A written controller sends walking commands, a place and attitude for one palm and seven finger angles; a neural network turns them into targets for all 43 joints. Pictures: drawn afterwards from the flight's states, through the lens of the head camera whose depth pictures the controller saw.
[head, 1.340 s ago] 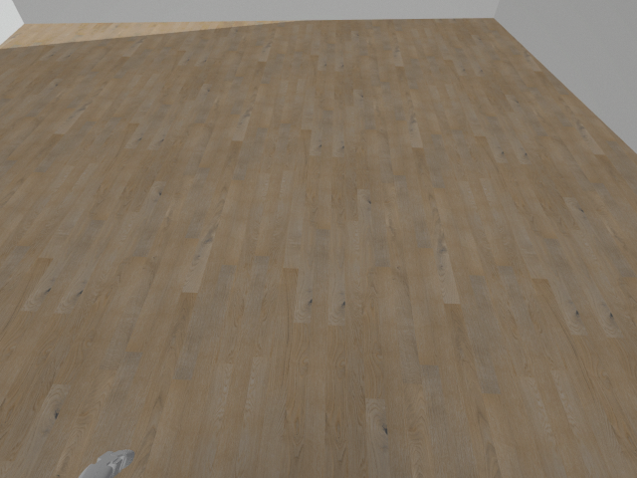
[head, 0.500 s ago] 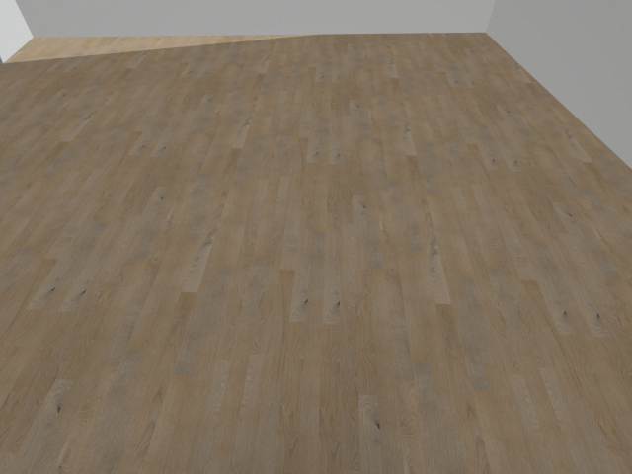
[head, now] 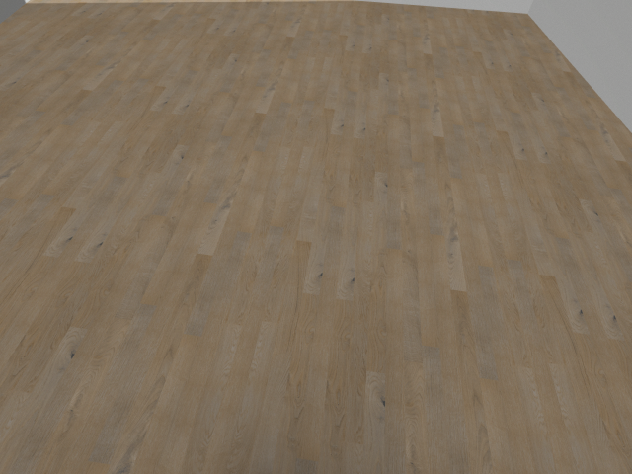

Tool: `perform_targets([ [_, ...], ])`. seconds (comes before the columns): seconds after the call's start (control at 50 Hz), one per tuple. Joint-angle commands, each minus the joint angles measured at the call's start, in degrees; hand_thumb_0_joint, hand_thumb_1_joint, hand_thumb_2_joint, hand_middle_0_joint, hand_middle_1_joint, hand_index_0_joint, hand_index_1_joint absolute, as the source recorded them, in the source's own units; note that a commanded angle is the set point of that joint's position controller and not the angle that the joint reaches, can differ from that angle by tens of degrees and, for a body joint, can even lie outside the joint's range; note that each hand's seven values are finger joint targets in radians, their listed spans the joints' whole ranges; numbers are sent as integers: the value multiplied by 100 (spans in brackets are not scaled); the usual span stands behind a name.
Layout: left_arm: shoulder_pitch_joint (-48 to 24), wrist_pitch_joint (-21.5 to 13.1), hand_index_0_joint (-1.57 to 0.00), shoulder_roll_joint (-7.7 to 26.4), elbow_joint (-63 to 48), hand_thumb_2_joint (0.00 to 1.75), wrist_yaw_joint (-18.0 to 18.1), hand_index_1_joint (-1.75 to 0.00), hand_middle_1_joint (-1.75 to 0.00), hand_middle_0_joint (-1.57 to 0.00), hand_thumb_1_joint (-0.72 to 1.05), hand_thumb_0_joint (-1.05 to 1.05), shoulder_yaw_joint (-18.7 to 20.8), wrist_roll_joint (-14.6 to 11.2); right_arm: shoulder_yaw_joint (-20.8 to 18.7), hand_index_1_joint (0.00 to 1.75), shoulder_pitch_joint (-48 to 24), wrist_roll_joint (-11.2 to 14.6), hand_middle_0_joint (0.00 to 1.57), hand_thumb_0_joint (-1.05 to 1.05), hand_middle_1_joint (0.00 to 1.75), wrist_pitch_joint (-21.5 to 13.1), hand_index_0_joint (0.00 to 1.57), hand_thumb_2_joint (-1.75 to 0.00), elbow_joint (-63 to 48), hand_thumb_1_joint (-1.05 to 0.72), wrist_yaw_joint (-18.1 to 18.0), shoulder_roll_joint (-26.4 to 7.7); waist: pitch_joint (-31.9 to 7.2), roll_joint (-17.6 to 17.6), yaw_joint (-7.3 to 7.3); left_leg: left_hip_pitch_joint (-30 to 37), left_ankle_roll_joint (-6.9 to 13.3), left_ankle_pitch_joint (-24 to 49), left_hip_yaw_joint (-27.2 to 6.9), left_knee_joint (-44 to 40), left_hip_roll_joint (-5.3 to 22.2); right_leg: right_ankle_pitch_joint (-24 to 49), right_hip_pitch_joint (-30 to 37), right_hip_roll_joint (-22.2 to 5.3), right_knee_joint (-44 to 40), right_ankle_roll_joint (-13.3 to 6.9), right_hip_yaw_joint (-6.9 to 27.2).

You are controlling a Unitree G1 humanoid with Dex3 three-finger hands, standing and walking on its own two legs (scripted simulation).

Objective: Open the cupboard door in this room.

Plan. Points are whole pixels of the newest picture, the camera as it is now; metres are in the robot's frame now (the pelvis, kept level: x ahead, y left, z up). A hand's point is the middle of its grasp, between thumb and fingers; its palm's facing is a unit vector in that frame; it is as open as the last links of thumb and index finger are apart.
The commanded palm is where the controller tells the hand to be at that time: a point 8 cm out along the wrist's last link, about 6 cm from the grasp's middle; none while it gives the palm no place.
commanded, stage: turn or walk to find it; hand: left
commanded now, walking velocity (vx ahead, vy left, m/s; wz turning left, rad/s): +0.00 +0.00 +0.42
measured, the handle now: out of the picture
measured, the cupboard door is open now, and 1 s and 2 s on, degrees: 0 0 0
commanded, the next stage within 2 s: none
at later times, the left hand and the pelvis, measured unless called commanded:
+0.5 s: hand out of the picture -0.02 +0.17 -0.14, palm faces +0.25 -0.93 -0.27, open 7.4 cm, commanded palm none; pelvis -0.04 -0.04 +0.01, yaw +14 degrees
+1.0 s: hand out of the picture -0.11 +0.23 -0.16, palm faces +0.46 -0.86 -0.24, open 7.4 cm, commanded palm none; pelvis -0.08 +0.01 +0.01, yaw +25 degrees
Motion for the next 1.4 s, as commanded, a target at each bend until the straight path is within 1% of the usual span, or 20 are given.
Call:
perform_targets([
  [0.0, -120, -132, -20, 676, -620, 90, 111, -30, -30, -20, 90, 0, 270, 27, -394, 30, 227, 30, 20, 0, 30, -179, 20, -90, -458, -90, -173, -1405, -532, 1324, -22, 591, 1063, 1601, -2526, -1807, 1783, -843, -841, 87, 1946, 10, 448],
  [0.14, -33, -184, -20, 286, -697, 90, 86, -30, -30, -20, 90, 0, 246, -41, -496, 30, 377, -11, 20, 0, 30, -102, 20, -90, -530, -90, -215, -1228, -947, 1096, -117, 1220, 933, 2211, -2266, -1375, 1366, -637, -411, 330, 427, 101, 305],
  [0.22, 497, -183, -20, 337, -587, 90, 107, -30, -30, -20, 90, 0, 312, -55, -547, 30, 183, 9, 20, 0, 30, -25, 20, -90, -662, -90, -140, -1187, -909, 1137, 85, 344, 491, 1144, -2094, -1359, 910, 327, 874, 451, -1155, 54, 111],
  [0.24, 722, -214, -20, 488, -548, 90, 128, -30, -30, -20, 90, 0, 356, -34, -546, 30, 64, 42, 20, 0, 30, -13, 20, -90, -718, -90, -110, -1081, -868, 880, 210, -206, 271, 619, -1864, -1117, 711, 744, 1517, 248, -1830, 17, 224],
  [0.28, 656, -263, -20, 1252, -666, 90, 169, -30, -30, -20, 90, 0, 505, 109, -496, 30, -45, 37, 20, 0, 30, -4, 20, -90, -972, -90, -94, -563, -364, -1522, 315, -2058, -416, -1412, -100, 1384, -350, 93, 1734, -2182, -2775, -890, 2676],
  [0.3, 391, -253, -20, 1158, -803, 90, 182, -30, -30, -20, 90, 0, 428, 52, -570, 30, -216, -31, 20, 0, 30, 0, 20, -90, -957, -90, -75, -877, -155, -828, 249, -1666, -325, -1458, -331, 2265, 26, 479, 669, -2288, -2703, -1011, 2308],
  [0.38, -226, -357, -20, 687, -936, 90, 141, -30, -30, -20, 90, 0, 326, 54, -534, 30, 245, 9, 20, 0, 30, 95, 20, -90, -597, -90, 32, -718, 169, -640, -188, -1376, -419, -465, 78, 3391, 262, 1485, 354, -1282, -2328, -837, 811],
  [0.56, 831, -331, -20, 1000, -624, 90, 131, -30, -30, -20, 90, 0, 436, 140, -347, 30, -683, 74, 20, 0, 30, 23, 20, -90, -843, -90, 35, -522, -183, -912, 348, -757, -498, -1125, 711, 1183, 420, 3546, 1367, -1567, -1576, -1024, 405],
  [0.64, 577, -286, -20, 1033, -601, 90, 115, -30, -30, -20, 90, 0, 479, 61, -366, 30, 88, 87, 20, 0, 30, -121, 20, -90, -647, -90, 15, -739, -739, -495, -64, 955, -329, 470, 753, -1128, 404, 3475, 947, -1330, -283, -430, -189],
  [0.66, 726, -251, -20, 765, -717, 90, 83, -30, -30, -20, 90, 0, 432, 3, -467, 30, 329, 39, 20, 0, 30, -190, 20, -90, -621, -90, -9, -1259, -1107, 784, -147, 2077, 26, 2025, -379, -1389, 1414, 1793, -148, -823, 770, -34, -574],
  [0.68, 589, -223, -20, 381, -884, 90, 69, -30, -30, -20, 90, 0, 313, 7, -573, 30, 601, 83, 20, 0, 30, -194, 20, -90, -573, -90, -58, -1718, -1149, 2094, -222, 2453, 721, 4757, -1830, -1296, 2625, -1536, -1338, -213, 1790, 286, -439],
  [0.7, 365, -142, -20, 512, -893, 90, 111, -30, -30, -20, 90, 0, 322, 33, -568, 30, 725, 73, 20, 0, 30, -132, 20, -90, -507, -90, -79, -1691, -1132, 1345, -313, 2034, 1068, 4650, -1335, -1168, 2717, -1587, -1077, -308, 2293, 170, 15],
  [0.82, 282, -111, -20, 426, -579, 90, -9, -30, -30, -20, 90, 0, 385, 33, -389, 30, -96, 41, 20, 0, 30, -218, 20, -90, -700, -90, -194, -1083, -478, 1058, -2, 1242, 704, 2969, -647, -1498, 1593, -130, -1117, -271, 2420, 290, 127],
  [1.04, -54, -129, -20, 258, -834, 90, 45, -30, -30, -20, 90, 0, 368, 2, -496, 30, 74, -26, 20, 0, 30, -130, 20, -90, -711, -90, -150, -1117, -394, 1099, -98, 873, 888, 1957, -1526, -1585, 1591, -307, -386, 25, 552, 234, 127],
  [1.12, 397, -201, -20, 274, -762, 90, 82, -30, -30, -20, 90, 0, 389, -23, -525, 30, -86, -2, 20, 0, 30, -99, 20, -90, -770, -90, -114, -1101, -514, 888, 154, 215, 638, 1564, -1545, -1243, 1308, 566, 746, 163, -901, 153, 36],
  [1.14, 505, -251, -20, 409, -753, 90, 99, -30, -30, -20, 90, 0, 411, -8, -520, 30, -82, 39, 20, 0, 30, -101, 20, -90, -784, -90, -90, -995, -580, 664, 221, -200, 422, 1247, -1420, -937, 1105, 1017, 1366, 15, -1622, 124, 152],
  [1.18, 618, -330, -20, 1208, -823, 90, 147, -30, -30, -20, 90, 0, 559, 109, -433, 30, 13, 64, 20, 0, 30, -98, 20, -90, -984, -90, -68, -446, -496, -1639, 294, -1691, -315, -1557, 104, 1312, -158, 1326, 1883, -2291, -2531, -755, 2387],
  [1.2, 552, -293, -20, 1143, -906, 90, 147, -30, -30, -20, 90, 0, 517, 53, -539, 30, -101, -7, 20, 0, 30, -36, 20, -90, -956, -90, -69, -773, -468, -1004, 324, -1354, -281, -1691, -115, 2307, 99, 1277, 1042, -2430, -2533, -1053, 2097],
  [1.28, -264, -349, -20, 554, -1053, 90, 122, -30, -30, -20, 90, 0, 374, 30, -533, 30, 310, -21, 20, 0, 30, 108, 20, -90, -533, -90, 43, -630, 0, -485, -144, -1229, -412, -533, 110, 3475, 367, 1124, 431, -1357, -2426, -757, 678],
  [1.38, 315, -367, -20, 618, -843, 90, 131, -30, -30, -20, 90, 0, 402, 65, -469, 30, -10, 0, 20, 0, 30, 109, 20, -90, -568, -90, 38, -552, -125, -666, 123, -1294, -592, -667, 354, 2854, 517, 1930, 1093, -1463, -2201, -875, 351],
])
